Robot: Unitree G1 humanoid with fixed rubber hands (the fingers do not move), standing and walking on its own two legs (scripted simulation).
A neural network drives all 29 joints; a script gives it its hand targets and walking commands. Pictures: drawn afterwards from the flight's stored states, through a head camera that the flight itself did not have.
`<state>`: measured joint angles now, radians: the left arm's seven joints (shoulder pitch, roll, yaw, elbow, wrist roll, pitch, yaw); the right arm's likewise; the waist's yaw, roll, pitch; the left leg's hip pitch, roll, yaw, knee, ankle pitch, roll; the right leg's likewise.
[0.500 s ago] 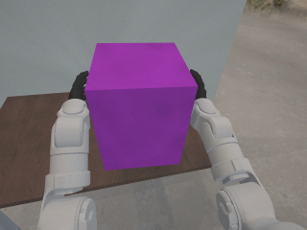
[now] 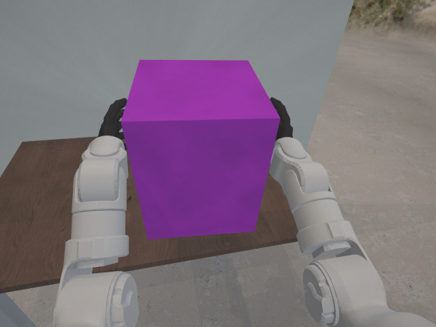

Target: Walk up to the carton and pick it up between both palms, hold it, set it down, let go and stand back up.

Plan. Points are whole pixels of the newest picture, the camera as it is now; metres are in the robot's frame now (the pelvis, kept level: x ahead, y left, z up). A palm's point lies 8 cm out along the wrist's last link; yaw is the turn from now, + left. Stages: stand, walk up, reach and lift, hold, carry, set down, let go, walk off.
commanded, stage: hold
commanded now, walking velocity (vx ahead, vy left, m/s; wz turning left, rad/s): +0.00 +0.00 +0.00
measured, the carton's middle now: (198, 148) +0.39 +0.01 +0.19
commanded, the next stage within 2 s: none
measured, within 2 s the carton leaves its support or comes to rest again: neither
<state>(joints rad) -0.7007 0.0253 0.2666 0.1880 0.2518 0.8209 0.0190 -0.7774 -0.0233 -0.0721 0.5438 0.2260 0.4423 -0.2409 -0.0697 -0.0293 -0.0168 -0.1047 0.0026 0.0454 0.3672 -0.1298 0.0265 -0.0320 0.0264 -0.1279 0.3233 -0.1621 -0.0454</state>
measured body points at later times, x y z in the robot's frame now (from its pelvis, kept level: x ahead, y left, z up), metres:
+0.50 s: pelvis +0.01 +0.00 +0.00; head -0.04 +0.02 +0.45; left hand +0.39 +0.16 +0.21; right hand +0.40 -0.14 +0.21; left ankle +0.06 +0.10 -0.75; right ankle +0.02 -0.08 -0.75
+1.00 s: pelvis +0.00 +0.00 +0.00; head -0.06 +0.02 +0.45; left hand +0.38 +0.16 +0.22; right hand +0.38 -0.14 +0.21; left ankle +0.06 +0.10 -0.75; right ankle +0.02 -0.08 -0.75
